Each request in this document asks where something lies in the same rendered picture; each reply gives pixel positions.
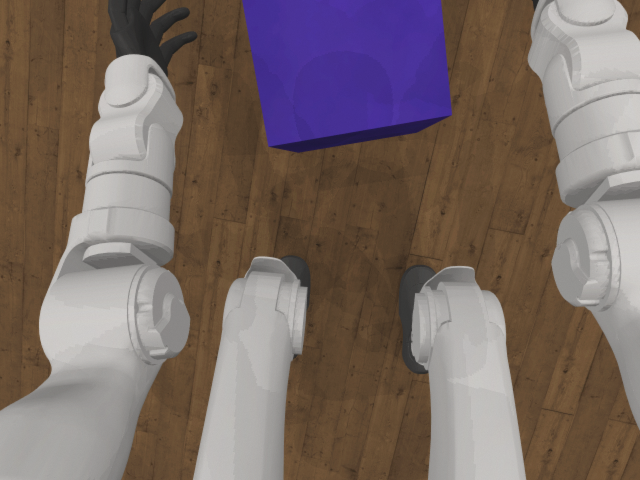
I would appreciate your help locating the left robot hand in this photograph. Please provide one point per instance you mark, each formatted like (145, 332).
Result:
(132, 33)

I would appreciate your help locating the right robot upper arm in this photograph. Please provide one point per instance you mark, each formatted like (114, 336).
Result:
(596, 265)

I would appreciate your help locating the carton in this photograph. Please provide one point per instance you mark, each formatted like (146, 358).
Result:
(338, 72)

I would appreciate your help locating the robot right shin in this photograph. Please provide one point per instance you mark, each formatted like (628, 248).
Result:
(467, 274)

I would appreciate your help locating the right robot forearm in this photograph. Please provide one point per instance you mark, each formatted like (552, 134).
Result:
(589, 65)

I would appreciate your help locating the left robot forearm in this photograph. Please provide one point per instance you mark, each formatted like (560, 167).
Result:
(129, 180)

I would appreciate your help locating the robot left foot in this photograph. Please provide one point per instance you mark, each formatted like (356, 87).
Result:
(300, 268)

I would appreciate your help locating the left robot upper arm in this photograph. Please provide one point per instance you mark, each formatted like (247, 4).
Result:
(106, 333)

